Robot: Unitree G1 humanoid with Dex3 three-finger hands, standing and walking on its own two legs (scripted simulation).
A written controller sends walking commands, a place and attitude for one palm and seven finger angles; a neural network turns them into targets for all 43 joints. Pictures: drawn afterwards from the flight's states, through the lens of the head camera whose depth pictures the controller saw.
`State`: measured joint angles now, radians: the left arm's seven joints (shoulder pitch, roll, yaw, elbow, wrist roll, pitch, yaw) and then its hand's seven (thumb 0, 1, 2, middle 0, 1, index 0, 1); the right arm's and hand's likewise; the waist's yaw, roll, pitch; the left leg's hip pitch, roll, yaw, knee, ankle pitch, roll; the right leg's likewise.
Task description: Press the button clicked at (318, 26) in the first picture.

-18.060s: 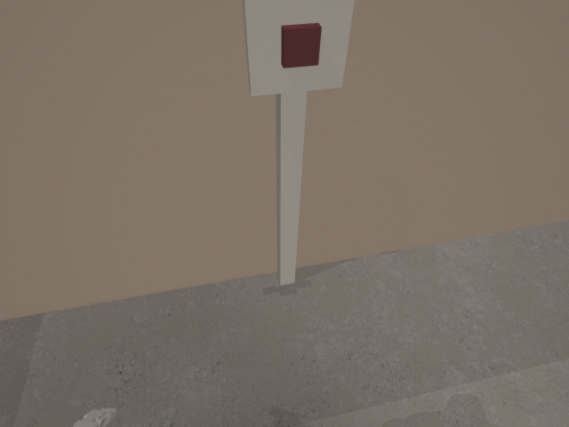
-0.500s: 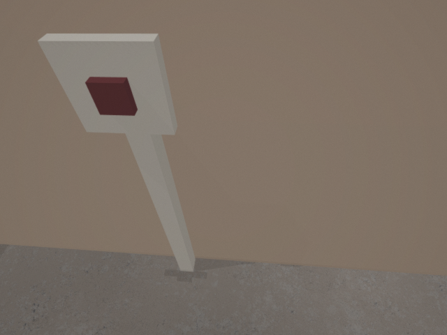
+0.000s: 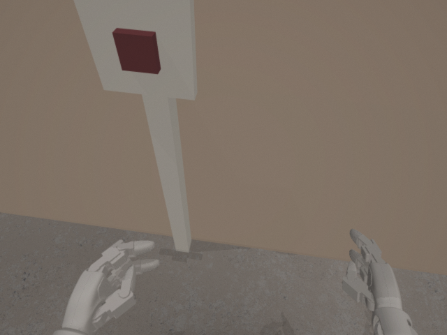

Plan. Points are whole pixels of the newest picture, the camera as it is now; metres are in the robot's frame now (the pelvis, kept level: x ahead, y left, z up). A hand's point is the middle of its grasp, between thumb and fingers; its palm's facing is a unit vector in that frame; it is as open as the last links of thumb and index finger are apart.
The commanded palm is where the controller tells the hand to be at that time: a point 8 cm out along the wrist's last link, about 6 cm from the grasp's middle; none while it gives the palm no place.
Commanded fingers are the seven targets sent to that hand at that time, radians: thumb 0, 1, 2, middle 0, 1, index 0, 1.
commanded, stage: raise the hand and make a fist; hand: left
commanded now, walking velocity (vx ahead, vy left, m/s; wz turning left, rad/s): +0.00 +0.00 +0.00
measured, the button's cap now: (138, 51) +0.54 +0.21 +0.24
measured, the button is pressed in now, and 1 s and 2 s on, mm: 0 0 0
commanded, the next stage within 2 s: aim a knuckle at the button in 1.58 s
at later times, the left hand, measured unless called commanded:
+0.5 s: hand (81, 248) +0.21 +0.22 +0.11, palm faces +0.06 -0.99 -0.08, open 3.1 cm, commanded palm +0.18 +0.26 +0.12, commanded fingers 0.00 0.90 0.90 -1.30 -1.50 -1.30 -1.50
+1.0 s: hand (68, 198) +0.24 +0.22 +0.19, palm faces -0.01 -0.99 -0.10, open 3.1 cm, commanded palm +0.21 +0.27 +0.20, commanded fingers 0.00 0.90 0.90 -1.30 -1.50 -1.30 -1.50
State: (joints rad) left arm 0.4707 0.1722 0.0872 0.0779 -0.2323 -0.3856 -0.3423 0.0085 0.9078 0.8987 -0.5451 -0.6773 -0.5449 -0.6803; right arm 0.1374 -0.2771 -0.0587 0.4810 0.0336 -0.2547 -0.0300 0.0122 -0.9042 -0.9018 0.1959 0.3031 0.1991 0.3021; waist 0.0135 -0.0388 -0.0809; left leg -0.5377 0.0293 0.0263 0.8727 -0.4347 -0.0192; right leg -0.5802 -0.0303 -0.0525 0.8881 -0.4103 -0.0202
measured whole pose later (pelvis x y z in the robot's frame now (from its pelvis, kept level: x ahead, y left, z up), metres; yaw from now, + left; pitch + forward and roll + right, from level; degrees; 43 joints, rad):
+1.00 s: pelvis +0.03 +0.01 +0.03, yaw +2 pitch -2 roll -1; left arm 0.21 0.32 0.27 -0.28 -0.32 0.14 -0.35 0.02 0.90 0.90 -1.30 -1.50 -1.30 -1.50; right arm 0.20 -0.25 0.09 0.59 0.05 -0.29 -0.09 0.02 -0.90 -0.90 0.20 0.30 0.20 0.30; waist 0.07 0.06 -0.04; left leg -0.22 0.02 -0.01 0.61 -0.36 0.00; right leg -0.22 -0.02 -0.09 0.57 -0.32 0.00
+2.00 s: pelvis +0.01 +0.01 +0.04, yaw +1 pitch -4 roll +0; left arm -0.12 0.30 0.24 -0.07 -0.26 0.25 -0.28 0.02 0.90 0.90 -1.30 -1.50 -1.30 -1.50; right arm 0.19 -0.24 0.10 0.63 0.07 -0.25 -0.10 0.02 -0.90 -0.90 0.20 0.30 0.20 0.30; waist 0.05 0.05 0.00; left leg -0.16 0.01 0.02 0.52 -0.29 0.00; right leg -0.18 -0.03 -0.07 0.52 -0.26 0.00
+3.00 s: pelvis +0.02 +0.01 +0.04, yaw -2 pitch +1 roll +0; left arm -0.62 0.32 0.29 0.65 -0.17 0.03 -0.19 0.02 0.90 0.90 -1.30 -1.50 -1.30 -1.50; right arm 0.28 -0.26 0.05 0.67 0.05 -0.12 -0.08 0.01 -0.90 -0.90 0.20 0.30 0.20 0.30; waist -0.05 0.03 -0.02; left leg -0.24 0.03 0.05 0.51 -0.29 -0.01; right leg -0.29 -0.01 -0.03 0.52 -0.25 -0.01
